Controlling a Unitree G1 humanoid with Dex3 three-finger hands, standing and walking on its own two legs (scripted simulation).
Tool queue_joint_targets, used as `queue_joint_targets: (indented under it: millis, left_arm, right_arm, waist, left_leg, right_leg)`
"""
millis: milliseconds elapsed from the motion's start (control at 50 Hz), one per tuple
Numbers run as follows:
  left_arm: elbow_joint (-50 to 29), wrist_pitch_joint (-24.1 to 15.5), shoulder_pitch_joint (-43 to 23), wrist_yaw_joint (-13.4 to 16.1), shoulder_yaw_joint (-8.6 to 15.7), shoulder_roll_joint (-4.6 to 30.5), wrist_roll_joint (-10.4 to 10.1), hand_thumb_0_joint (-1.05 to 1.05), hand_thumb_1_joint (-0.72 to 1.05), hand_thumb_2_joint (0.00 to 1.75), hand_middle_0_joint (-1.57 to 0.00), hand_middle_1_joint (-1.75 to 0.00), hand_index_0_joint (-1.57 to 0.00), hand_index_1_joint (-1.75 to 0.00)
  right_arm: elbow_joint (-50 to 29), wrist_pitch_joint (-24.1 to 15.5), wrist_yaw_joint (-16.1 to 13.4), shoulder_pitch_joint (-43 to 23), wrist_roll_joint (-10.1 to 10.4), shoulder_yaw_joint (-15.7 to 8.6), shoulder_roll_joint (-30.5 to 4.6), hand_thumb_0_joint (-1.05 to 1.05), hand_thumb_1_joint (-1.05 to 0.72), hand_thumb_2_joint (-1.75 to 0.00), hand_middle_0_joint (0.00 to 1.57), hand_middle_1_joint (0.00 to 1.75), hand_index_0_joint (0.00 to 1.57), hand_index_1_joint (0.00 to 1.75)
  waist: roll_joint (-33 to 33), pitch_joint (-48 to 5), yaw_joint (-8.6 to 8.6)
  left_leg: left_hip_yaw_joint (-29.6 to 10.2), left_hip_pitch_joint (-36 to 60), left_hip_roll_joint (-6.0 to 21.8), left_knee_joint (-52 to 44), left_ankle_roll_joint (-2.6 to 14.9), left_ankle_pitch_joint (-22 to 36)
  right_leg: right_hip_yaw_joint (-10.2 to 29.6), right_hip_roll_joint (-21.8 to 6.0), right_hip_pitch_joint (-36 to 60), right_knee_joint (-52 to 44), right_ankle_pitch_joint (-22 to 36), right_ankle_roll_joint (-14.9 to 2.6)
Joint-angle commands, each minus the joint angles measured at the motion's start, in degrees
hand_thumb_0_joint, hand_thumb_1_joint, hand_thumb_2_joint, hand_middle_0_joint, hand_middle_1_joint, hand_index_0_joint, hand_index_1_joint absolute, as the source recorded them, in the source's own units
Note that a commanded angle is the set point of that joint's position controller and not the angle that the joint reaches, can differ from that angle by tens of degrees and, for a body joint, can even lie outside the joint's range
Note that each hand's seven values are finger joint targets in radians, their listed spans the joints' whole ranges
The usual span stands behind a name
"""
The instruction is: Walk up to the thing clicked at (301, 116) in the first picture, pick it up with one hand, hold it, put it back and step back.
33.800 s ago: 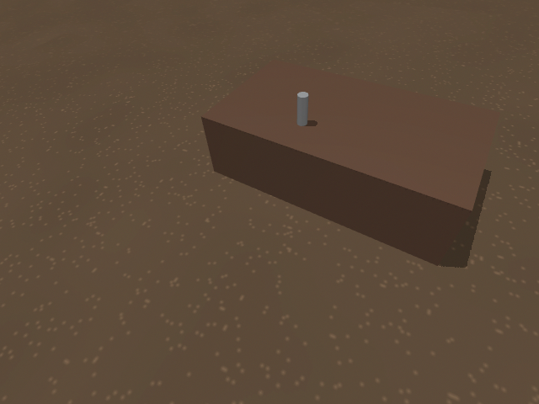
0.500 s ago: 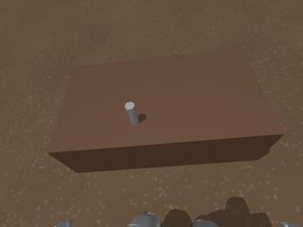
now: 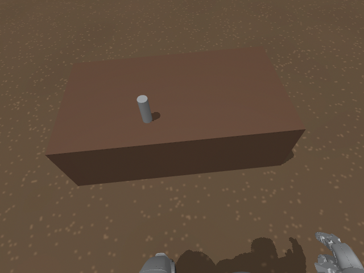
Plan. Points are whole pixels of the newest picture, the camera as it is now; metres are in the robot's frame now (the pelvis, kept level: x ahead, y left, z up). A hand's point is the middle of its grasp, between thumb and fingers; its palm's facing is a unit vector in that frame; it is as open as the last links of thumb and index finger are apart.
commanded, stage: step back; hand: left
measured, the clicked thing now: (145, 109) +0.81 +0.22 -0.32
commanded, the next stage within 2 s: stand in 1.86 s
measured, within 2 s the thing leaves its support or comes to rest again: neither
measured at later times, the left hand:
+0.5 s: hand out of the picture -0.06 +0.27 -0.13, palm faces +0.08 -0.92 -0.38, open 7.4 cm
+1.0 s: hand out of the picture -0.27 +0.26 -0.13, palm faces +0.10 -0.90 -0.42, open 7.4 cm
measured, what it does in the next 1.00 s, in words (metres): walks backwards: left foot, then right foot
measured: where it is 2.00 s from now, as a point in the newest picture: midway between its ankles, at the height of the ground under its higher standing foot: outside the picture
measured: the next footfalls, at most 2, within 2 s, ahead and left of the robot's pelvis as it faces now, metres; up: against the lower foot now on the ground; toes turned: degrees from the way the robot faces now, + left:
left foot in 0.34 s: -0.11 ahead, +0.11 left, +0.00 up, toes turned +3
right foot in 0.68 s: -0.25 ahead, -0.16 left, +0.00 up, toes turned +5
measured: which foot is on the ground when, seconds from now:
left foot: down 0.00-0.04, up 0.06-0.32, down 0.34-0.70, up 0.72-0.96, down 0.98-1.00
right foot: down 0.00-0.36, up 0.38-0.66, down 0.68-1.00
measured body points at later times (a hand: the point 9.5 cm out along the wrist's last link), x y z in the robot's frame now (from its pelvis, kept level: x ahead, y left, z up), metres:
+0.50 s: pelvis -0.17 -0.01 +0.01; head -0.12 +0.01 +0.46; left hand -0.07 +0.32 -0.11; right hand -0.07 -0.31 -0.10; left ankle -0.15 +0.11 -0.72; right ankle -0.15 -0.15 -0.64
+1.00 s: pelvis -0.32 -0.03 +0.01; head -0.29 -0.03 +0.45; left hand -0.27 +0.30 -0.10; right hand -0.21 -0.34 -0.12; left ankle -0.33 +0.09 -0.72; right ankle -0.27 -0.15 -0.72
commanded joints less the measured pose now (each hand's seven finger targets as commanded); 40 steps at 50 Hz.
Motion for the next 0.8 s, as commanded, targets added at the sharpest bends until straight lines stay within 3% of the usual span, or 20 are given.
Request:
queue_joint_targets:
  millis: [0,20,40,80,100,220,300,320,340,360,400,440,540,600,640,660,680,700,760,780]
  left_arm:
    - [-2.3,-1.8,7.4,0.6,5.1,16.0,1.8,0.0,0.9,0.9,-0.2,-0.3,-0.2,-0.3]
    - [-4.4,-1.5,2.1,0.6,6.2,21.9,1.8,0.0,0.9,0.9,-0.2,-0.3,-0.2,-0.3]
    - [-6.1,-2.0,-1.5,0.9,5.4,19.9,1.5,0.0,0.9,0.9,-0.2,-0.3,-0.2,-0.3]
    - [-7.5,-2.2,-8.8,1.7,4.0,14.6,1.4,0.0,0.9,0.9,-0.2,-0.3,-0.2,-0.3]
    - [-7.5,-2.0,-9.0,1.7,4.2,13.5,1.6,0.0,0.9,0.9,-0.2,-0.3,-0.2,-0.3]
    - [-7.0,-1.2,-1.7,2.5,3.7,13.2,1.7,0.0,0.9,0.9,-0.2,-0.3,-0.2,-0.3]
    - [-7.8,0.1,-4.2,2.0,2.4,12.9,0.3,0.0,0.9,0.9,-0.2,-0.3,-0.2,-0.3]
    - [-8.2,0.4,-2.8,1.7,1.6,10.6,0.1,0.0,0.9,0.9,-0.2,-0.3,-0.2,-0.3]
    - [-9.0,0.2,-4.2,1.9,1.3,9.1,-0.4,0.0,0.9,0.9,-0.2,-0.3,-0.2,-0.3]
    - [-8.7,0.2,-8.1,2.6,3.0,11.7,0.3,0.0,0.9,0.9,-0.2,-0.3,-0.2,-0.3]
    - [-6.7,0.7,-6.5,2.4,2.9,10.4,-0.5,0.0,0.9,0.9,-0.2,-0.3,-0.2,-0.3]
    - [-4.4,0.7,-1.2,2.1,3.1,11.4,-0.6,0.0,0.9,0.9,-0.2,-0.3,-0.2,-0.3]
    - [-4.5,-0.4,-3.2,1.2,2.3,9.6,0.2,0.0,0.9,0.9,-0.2,-0.3,-0.2,-0.3]
    - [-2.5,-1.1,0.6,1.1,2.0,9.1,0.5,0.0,0.9,0.9,-0.2,-0.3,-0.2,-0.3]
    - [-0.1,-1.6,5.3,1.2,2.3,9.9,1.1,0.0,0.9,0.9,-0.2,-0.3,-0.2,-0.3]
    - [-0.1,-2.0,5.4,1.2,3.3,13.4,1.8,0.0,0.9,0.9,-0.2,-0.3,-0.2,-0.3]
    - [-1.4,-1.6,2.5,1.0,4.9,19.6,1.6,0.0,0.9,0.9,-0.2,-0.3,-0.2,-0.3]
    - [-3.0,-2.0,-0.6,1.3,5.1,21.5,1.8,0.0,0.9,0.9,-0.2,-0.3,-0.2,-0.3]
    - [-4.2,-2.7,-8.6,1.8,3.0,13.9,1.7,0.0,0.9,0.9,-0.2,-0.3,-0.2,-0.3]
    - [-4.2,-2.9,-7.2,1.9,3.1,13.3,2.0,0.0,0.9,0.9,-0.2,-0.3,-0.2,-0.3]
  right_arm:
    - [-4.8,0.0,-0.6,-0.8,1.2,-3.4,-10.8,0.0,-0.9,-0.9,0.2,0.3,0.2,0.3]
    - [-4.6,0.2,-1.7,-2.6,1.1,-3.9,-11.2,0.0,-0.9,-0.9,0.2,0.3,0.2,0.3]
    - [-3.7,0.6,-1.8,-2.1,0.8,-4.4,-13.2,0.0,-0.9,-0.9,0.2,0.3,0.2,0.3]
    - [-1.1,0.1,-1.5,4.3,1.7,-4.1,-12.3,0.0,-0.9,-0.9,0.2,0.3,0.2,0.3]
    - [-0.5,-0.3,-1.6,5.9,1.6,-3.7,-11.7,0.0,-0.9,-0.9,0.2,0.3,0.2,0.3]
    - [-1.6,-0.6,-1.4,4.6,0.5,-2.9,-10.4,0.0,-0.9,-0.9,0.2,0.3,0.2,0.3]
    - [2.3,-1.1,-1.1,12.1,0.0,-3.8,-10.8,0.0,-0.9,-0.9,0.2,0.3,0.2,0.3]
    - [2.0,-1.3,-1.2,11.4,-0.8,-4.7,-13.8,0.0,-0.9,-0.9,0.2,0.3,0.2,0.3]
    - [0.5,-1.1,-0.6,7.1,-0.7,-5.6,-20.8,0.0,-0.9,-0.9,0.2,0.3,0.2,0.3]
    - [-0.4,-1.3,-0.4,5.7,-0.7,-6.1,-23.0,0.0,-0.9,-0.9,0.2,0.3,0.2,0.3]
    - [0.1,-1.8,-1.2,2.1,-1.1,-4.1,-16.9,0.0,-0.9,-0.9,0.2,0.3,0.2,0.3]
    - [-1.0,-1.7,-1.4,-0.8,-0.9,-3.7,-15.6,0.0,-0.9,-0.9,0.2,0.3,0.2,0.3]
    - [-0.9,-0.9,-1.2,4.3,-1.0,-3.9,-14.0,0.0,-0.9,-0.9,0.2,0.3,0.2,0.3]
    - [-1.5,0.1,-1.0,2.7,-0.3,-4.0,-15.6,0.0,-0.9,-0.9,0.2,0.3,0.2,0.3]
    - [-1.5,0.7,-0.7,1.5,0.3,-3.6,-14.9,0.0,-0.9,-0.9,0.2,0.3,0.2,0.3]
    - [-2.2,0.7,-0.5,1.4,0.6,-2.8,-11.9,0.0,-0.9,-0.9,0.2,0.3,0.2,0.3]
    - [-3.5,0.4,-1.3,-1.7,1.0,-2.7,-9.9,0.0,-0.9,-0.9,0.2,0.3,0.2,0.3]
    - [-3.1,0.7,-1.9,-2.3,0.7,-3.7,-11.7,0.0,-0.9,-0.9,0.2,0.3,0.2,0.3]
    - [0.6,0.3,-1.5,3.7,1.4,-3.2,-11.4,0.0,-0.9,-0.9,0.2,0.3,0.2,0.3]
    - [0.7,-0.3,-1.5,4.2,1.1,-2.9,-11.0,0.0,-0.9,-0.9,0.2,0.3,0.2,0.3]
  waist:
    - [-7.6,-11.1,1.35]
    - [-17.5,-7.9,3.65]
    - [-13.2,-4.3,1.61]
    - [-5.9,-4.9,-3.01]
    - [-7.1,-6.6,-3.05]
    - [-11.0,-10.1,2.19]
    - [-8.3,-13.3,-1.37]
    - [-1.4,-13.2,-0.98]
    - [13.3,-11.5,-0.91]
    - [13.3,-10.2,-3.95]
    - [3.5,-10.1,-0.35]
    - [6.7,-9.0,1.92]
    - [9.2,-10.8,-2.28]
    - [11.1,-15.2,-1.01]
    - [10.1,-17.0,0.75]
    - [0.8,-14.3,0.49]
    - [-14.2,-11.2,3.02]
    - [-13.8,-7.3,3.14]
    - [-4.7,-7.1,-2.77]
    - [-6.4,-8.6,-1.68]
  left_leg:
    - [-7.7,-8.7,-3.3,5.5,1.42,-12.9]
    - [-8.0,-5.8,-8.3,21.5,-0.46,-23.9]
    - [-13.4,-3.2,-7.0,30.1,-0.83,-21.9]
    - [-13.1,-2.6,-9.6,33.5,0.03,-15.4]
    - [-11.4,-2.3,-10.0,32.9,-0.37,-14.7]
    - [-5.8,-2.5,-5.7,10.9,-1.09,-19.6]
    - [-1.7,11.7,-4.5,-13.3,1.2,-2.7]
    - [-14.0,15.0,3.2,-16.0,3.89,-1.8]
    - [-30.1,12.7,16.4,-19.5,11.7,4.4]
    - [-36.0,3.2,21.7,-20.8,18.56,9.0]
    - [-21.7,4.5,14.4,-15.9,14.4,18.9]
    - [-15.9,4.9,11.9,-14.1,12.63,16.2]
    - [-15.4,16.8,11.7,-11.0,14.41,19.2]
    - [-13.6,17.2,10.6,-7.1,11.92,20.4]
    - [-11.6,10.8,8.4,-4.4,7.67,12.4]
    - [-9.9,-0.8,2.7,2.0,4.11,0.0]
    - [-6.0,-6.2,-7.7,13.7,0.52,-20.1]
    - [-11.8,-4.0,-5.9,24.8,-0.88,-24.4]
    - [-11.6,-2.4,-8.6,31.5,-0.26,-15.4]
    - [-9.9,-1.8,-8.0,29.6,-0.71,-14.9]
  right_leg:
    - [20.0,-13.5,5.7,-18.9,5.0,-8.56]
    - [30.6,-25.0,-9.6,-24.8,3.6,-17.54]
    - [29.7,-25.3,-16.2,-25.9,5.0,-18.13]
    - [12.9,-15.9,-12.3,-18.2,19.2,-12.9]
    - [9.3,-13.8,-9.7,-16.3,21.2,-11.67]
    - [9.3,-15.6,7.0,-11.7,30.9,-11.7]
    - [7.0,-12.9,1.0,-4.8,25.2,-7.57]
    - [5.3,-9.0,-7.4,0.4,15.0,-4.68]
    - [-3.5,2.2,-15.7,10.6,-4.8,-1.41]
    - [3.4,2.4,-11.6,23.9,-13.9,-0.57]
    - [9.4,4.8,-12.4,33.0,-8.4,-1.92]
    - [6.6,4.4,-12.4,33.9,-4.9,-1.41]
    - [1.1,1.8,-11.9,13.2,-6.9,1.4]
    - [-3.1,0.7,-3.8,-5.6,0.3,-0.05]
    - [-2.8,0.0,5.5,-17.5,9.3,-2.25]
    - [10.0,-6.8,7.5,-18.2,6.6,-4.25]
    - [24.4,-20.2,-0.7,-22.0,10.3,-13.73]
    - [30.7,-26.4,-11.6,-23.8,11.8,-18.6]
    - [9.3,-14.8,-8.5,-15.9,22.2,-12.3]
    - [7.8,-13.4,-6.3,-15.0,19.3,-11.5]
